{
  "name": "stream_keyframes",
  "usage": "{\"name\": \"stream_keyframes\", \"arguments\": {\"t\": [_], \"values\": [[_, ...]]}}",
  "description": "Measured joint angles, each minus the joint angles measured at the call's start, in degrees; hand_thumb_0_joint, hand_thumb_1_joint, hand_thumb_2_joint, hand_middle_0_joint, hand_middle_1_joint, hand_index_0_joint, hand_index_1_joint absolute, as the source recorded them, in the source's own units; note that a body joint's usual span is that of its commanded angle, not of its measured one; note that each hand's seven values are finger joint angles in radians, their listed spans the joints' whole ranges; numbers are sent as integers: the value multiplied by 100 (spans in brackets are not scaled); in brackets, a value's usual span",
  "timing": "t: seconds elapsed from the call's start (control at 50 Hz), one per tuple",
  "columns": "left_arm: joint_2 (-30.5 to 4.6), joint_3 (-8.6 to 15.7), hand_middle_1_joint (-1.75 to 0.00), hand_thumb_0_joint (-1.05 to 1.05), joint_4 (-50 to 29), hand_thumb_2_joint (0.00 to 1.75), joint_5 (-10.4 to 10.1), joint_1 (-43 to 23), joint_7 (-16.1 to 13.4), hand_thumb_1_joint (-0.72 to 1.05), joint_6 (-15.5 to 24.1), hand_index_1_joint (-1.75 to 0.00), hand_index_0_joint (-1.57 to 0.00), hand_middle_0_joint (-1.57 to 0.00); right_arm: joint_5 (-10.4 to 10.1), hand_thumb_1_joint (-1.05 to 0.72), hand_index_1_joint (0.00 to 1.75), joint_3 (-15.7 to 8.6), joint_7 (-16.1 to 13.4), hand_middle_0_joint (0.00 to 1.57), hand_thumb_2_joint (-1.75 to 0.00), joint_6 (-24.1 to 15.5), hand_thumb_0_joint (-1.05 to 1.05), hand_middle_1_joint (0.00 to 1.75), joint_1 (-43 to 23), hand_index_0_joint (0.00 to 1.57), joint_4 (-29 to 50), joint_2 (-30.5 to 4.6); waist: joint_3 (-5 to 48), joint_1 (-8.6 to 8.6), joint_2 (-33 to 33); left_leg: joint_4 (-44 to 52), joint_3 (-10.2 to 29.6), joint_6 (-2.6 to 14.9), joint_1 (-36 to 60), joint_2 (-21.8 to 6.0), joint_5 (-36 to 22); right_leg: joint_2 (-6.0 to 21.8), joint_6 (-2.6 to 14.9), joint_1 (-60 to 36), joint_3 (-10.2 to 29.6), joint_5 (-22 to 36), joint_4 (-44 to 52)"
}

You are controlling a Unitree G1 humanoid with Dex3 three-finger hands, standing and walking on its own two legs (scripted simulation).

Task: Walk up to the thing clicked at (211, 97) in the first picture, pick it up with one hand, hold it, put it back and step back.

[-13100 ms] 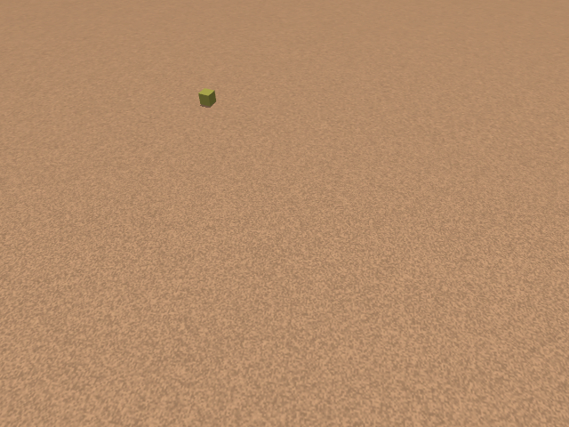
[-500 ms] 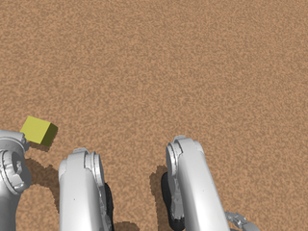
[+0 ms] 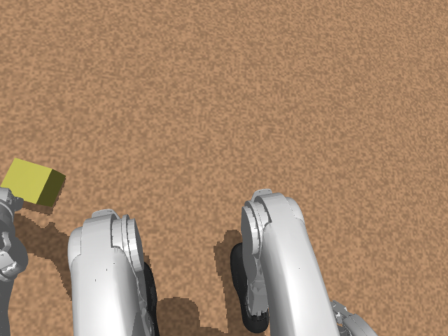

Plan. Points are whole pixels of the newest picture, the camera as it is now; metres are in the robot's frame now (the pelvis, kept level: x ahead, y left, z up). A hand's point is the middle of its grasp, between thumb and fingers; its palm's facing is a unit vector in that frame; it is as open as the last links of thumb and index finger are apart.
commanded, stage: rise first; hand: left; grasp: from above
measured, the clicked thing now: (34, 183) +0.41 +0.36 -0.29
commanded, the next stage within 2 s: approach in 0.26 s
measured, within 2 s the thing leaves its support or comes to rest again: neither
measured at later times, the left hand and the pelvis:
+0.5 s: hand out of the picture +0.37 +0.38 -0.18, palm faces -0.03 -0.44 -0.90, open 13.3 cm; pelvis +0.00 +0.00 -0.01, yaw -1 degrees
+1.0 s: hand (1, 155) +0.45 +0.37 -0.19, palm faces +0.07 -0.42 -0.91, open 14.3 cm; pelvis +0.00 +0.01 -0.01, yaw -6 degrees
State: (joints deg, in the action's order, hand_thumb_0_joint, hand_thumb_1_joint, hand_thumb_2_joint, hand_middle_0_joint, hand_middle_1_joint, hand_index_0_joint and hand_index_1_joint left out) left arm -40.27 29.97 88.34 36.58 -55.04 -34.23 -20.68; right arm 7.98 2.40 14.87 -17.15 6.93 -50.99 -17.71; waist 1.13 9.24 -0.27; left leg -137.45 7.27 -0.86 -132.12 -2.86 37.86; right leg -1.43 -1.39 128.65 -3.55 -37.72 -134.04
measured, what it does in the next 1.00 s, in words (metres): stands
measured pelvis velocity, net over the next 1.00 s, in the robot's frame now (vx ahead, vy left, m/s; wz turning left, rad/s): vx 0.00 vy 0.01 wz -0.11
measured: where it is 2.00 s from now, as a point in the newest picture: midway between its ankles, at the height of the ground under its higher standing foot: (199, 312)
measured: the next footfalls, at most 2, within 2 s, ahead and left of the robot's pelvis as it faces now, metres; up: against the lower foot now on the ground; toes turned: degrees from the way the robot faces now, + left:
none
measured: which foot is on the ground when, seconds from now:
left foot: down 0.00-1.00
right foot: down 0.00-1.00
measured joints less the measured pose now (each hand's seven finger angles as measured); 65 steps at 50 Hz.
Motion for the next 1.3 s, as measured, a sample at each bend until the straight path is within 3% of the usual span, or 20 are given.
{"name": "stream_keyframes", "arguments": {"t": [0.28, 0.4, 0.52, 0.6, 0.7, 0.8, 0.88, 0.98, 1.16, 1.22, 1.3], "values": [[-278, -62, -79, 0, 454, 91, 88, -198, -84, -38, -23, -84, -24, -28, 65, -91, 30, 106, 70, 19, -90, -66, 1, 30, -3, 20, 75, -126, -36, 96, 20, -11, 53, 13, 15, -11, -7, -19, -12, -33, -48, 33, 34], [-385, 118, -75, 0, 477, 88, 60, -240, -138, -34, 13, -80, -27, -32, 114, -91, 30, 164, 106, 19, -90, -103, 1, 30, 48, 19, 60, -207, -199, 143, -53, -111, 112, 7, -56, -2, -52, -29, -18, 16, -92, 92, -30], [-519, 45, -82, 0, 694, 92, 132, -359, -305, -40, -18, -87, -21, -26, 164, -90, 30, 229, 158, 19, -90, -132, 1, 30, 63, 19, 27, -217, -312, 244, -129, -208, 156, 6, -100, 8, -57, -35, -25, 34, -124, 103, -95], [-701, -20, -88, 0, 1055, 96, 188, -585, -554, -46, 22, -92, -16, -21, 246, -91, 30, 342, 222, 19, -90, -221, 1, 30, -19, 19, 12, -224, -487, 367, -196, -267, 225, 7, -98, 1, -53, -56, -35, 9, -181, 129, -104], [-967, 47, -92, 0, 1303, 100, 64, -923, -836, -51, 94, -97, -12, -17, 394, -91, 30, 595, 305, 19, -90, -337, 1, 30, -166, 19, 27, -255, -768, 586, -323, -342, 352, -4, -73, 10, -42, -72, -45, -66, -287, 151, -96], [-1300, 168, -96, 0, 1411, 103, -26, -1306, -928, -55, 69, -101, -9, -14, 467, -91, 30, 866, 370, 19, -90, -378, 0, 30, -256, 19, 96, -294, -938, 826, -472, -434, 491, -22, -39, 19, 20, -92, -53, -154, -402, 127, -95], [-1552, 279, -98, 0, 1234, 104, 86, -1549, -923, -57, -85, -102, -8, -13, 439, -92, 30, 936, 447, 19, -90, -344, 0, 30, -279, 19, 152, -345, -1075, 931, -479, -505, 593, -3, -5, 29, 81, -108, -91, -262, -485, 85, -72], [-1603, 290, -99, 0, 896, 105, 140, -1403, -862, -58, -306, -103, -7, -12, 233, -92, 30, 843, 583, 19, -90, -151, 0, 30, -67, 19, 329, -442, -966, 850, -271, -528, 632, 59, -47, -9, 178, -154, -155, -276, -516, 32, 0], [-1195, 301, -101, 0, 384, 103, -465, -550, -501, -56, -610, -104, -7, -10, -106, -92, 30, 637, 764, 19, -90, 61, 0, 30, 337, 19, 338, -323, -486, 411, -99, -404, 509, 103, -48, -66, 210, -172, -174, -221, -420, 16, 80], [-981, 107, -101, 0, 237, 101, -554, -339, -378, -54, -666, -104, -7, -10, -125, -92, 30, 567, 784, 19, -90, 68, 0, 30, 362, 19, 282, -242, -404, 287, -129, -343, 442, 84, -52, -30, 135, -125, -139, -201, -370, 35, 70], [-698, -391, -102, 0, 181, 100, -535, -239, -264, -53, -648, -104, -7, -10, -107, -92, 30, 504, 744, 19, -90, 30, 0, 30, 240, 19, 172, -191, -379, 223, -172, -282, 361, 65, -67, 29, 10, -59, -100, -176, -309, 77, 40]]}}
